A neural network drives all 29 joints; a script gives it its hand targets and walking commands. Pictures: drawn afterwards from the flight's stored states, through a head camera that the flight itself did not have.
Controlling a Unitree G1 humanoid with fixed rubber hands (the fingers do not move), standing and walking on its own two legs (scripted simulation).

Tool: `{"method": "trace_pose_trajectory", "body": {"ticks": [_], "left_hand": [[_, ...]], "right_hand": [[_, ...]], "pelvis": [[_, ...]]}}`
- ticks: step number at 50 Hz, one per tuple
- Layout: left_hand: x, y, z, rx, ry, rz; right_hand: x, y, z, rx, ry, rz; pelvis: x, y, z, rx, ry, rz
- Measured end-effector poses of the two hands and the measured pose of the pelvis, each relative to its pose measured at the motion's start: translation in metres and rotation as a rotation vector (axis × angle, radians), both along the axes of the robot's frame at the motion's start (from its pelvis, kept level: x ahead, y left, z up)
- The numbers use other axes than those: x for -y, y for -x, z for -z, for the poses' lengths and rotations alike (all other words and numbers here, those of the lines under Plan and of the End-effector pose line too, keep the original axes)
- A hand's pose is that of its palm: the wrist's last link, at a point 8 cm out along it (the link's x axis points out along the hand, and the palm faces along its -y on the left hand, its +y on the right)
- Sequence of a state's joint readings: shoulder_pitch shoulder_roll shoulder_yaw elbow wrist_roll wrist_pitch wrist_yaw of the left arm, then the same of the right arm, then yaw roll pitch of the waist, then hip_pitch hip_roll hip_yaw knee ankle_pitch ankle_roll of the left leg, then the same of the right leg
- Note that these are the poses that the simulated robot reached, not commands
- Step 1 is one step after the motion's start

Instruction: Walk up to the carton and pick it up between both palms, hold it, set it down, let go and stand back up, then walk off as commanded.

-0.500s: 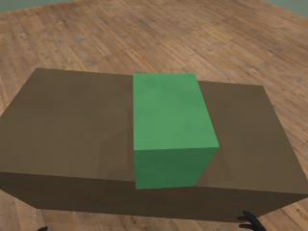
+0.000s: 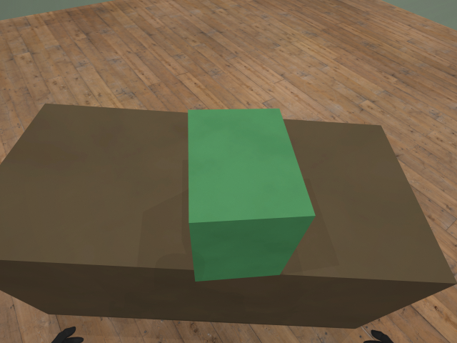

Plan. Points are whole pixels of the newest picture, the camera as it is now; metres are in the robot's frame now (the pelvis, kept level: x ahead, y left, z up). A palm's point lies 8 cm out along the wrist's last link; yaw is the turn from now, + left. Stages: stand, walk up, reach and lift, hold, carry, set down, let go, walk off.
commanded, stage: walk up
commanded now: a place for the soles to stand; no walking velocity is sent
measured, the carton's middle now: (236, 196) +0.41 -0.03 -0.05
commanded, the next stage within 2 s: reach and lift in 1.30 s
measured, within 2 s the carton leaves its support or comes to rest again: neither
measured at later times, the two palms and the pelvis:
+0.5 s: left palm out of the picture +0.08 +0.34 -0.12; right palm out of the picture +0.09 -0.28 -0.10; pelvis +0.00 +0.03 +0.00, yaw +1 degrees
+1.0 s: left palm out of the picture +0.08 +0.33 -0.11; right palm out of the picture +0.13 -0.30 -0.11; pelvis +0.01 +0.01 +0.00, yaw +2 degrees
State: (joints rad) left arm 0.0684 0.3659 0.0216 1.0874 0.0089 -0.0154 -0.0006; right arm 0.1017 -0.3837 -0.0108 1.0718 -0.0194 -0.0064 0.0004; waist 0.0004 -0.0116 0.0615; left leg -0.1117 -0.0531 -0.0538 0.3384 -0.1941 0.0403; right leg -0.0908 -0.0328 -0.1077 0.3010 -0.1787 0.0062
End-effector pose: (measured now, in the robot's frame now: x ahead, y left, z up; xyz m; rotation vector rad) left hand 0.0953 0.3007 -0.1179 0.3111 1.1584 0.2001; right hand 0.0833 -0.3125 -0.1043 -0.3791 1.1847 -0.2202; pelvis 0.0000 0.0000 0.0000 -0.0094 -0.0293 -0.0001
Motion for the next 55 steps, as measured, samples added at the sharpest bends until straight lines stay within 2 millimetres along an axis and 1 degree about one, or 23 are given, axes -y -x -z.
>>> {"method": "trace_pose_trajectory", "body": {"ticks": [6,12,16,21,27,31,40,45,50,55], "left_hand": [[-0.019,0.009,-0.008,0.003,-0.05,-0.011],[-0.042,0.012,-0.009,0.01,-0.076,-0.025],[-0.049,0.011,-0.004,0.016,-0.064,-0.026],[-0.047,0.014,0.003,-0.007,-0.034,-0.023],[-0.039,0.019,0.005,-0.048,-0.024,-0.008],[-0.037,0.02,0.003,-0.059,-0.033,-0.01],[-0.032,0.01,-0.008,-0.006,-0.061,-0.034],[-0.031,0.009,-0.013,0.008,-0.079,-0.04],[-0.034,0.011,-0.013,0.006,-0.085,-0.048],[-0.037,0.009,-0.008,0.007,-0.076,-0.056]], "right_hand": [[-0.002,0.002,0.006,-0.011,-0.01,0.004],[-0.017,0.007,0.008,-0.028,-0.021,-0.01],[-0.028,0.01,0.006,-0.042,-0.021,-0.018],[-0.035,0.005,0.001,-0.039,-0.011,-0.034],[-0.033,-0.007,0.0,-0.019,-0.005,-0.034],[-0.031,-0.015,0.001,0.005,-0.019,-0.026],[-0.025,-0.037,0.005,0.037,-0.04,-0.054],[-0.019,-0.045,0.007,0.049,-0.043,-0.053],[-0.016,-0.043,0.007,0.032,-0.035,-0.056],[-0.015,-0.033,0.005,-0.001,-0.023,-0.058]], "pelvis": [[-0.006,0.005,0.002,0.004,0.004,-0.008],[-0.017,0.008,0.005,0.006,0.008,-0.012],[-0.023,0.008,0.005,0.001,0.001,-0.008],[-0.027,0.006,0.003,-0.012,-0.002,-0.007],[-0.027,0.003,0.002,-0.018,-0.003,-0.01],[-0.024,-0.001,0.002,-0.019,-0.004,-0.015],[-0.013,-0.008,0.002,-0.019,-0.007,-0.029],[-0.01,-0.01,0.003,-0.015,-0.004,-0.037],[-0.011,-0.01,0.004,-0.012,0.0,-0.042],[-0.011,-0.009,0.005,-0.012,-0.008,-0.045]]}}
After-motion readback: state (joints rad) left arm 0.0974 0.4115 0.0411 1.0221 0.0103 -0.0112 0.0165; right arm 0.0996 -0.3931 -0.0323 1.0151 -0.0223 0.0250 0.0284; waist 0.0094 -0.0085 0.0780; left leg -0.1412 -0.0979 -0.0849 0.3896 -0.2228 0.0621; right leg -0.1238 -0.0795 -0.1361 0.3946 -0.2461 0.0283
